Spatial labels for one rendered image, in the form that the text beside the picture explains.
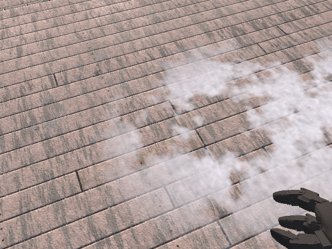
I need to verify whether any right robot hand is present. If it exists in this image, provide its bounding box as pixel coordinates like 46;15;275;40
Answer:
270;188;332;249

